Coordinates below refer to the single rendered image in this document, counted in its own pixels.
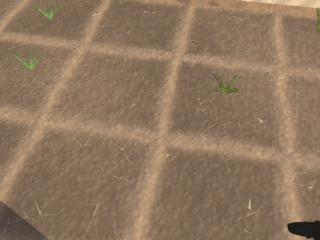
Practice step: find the robot right hand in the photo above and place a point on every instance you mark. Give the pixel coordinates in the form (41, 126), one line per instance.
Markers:
(305, 229)

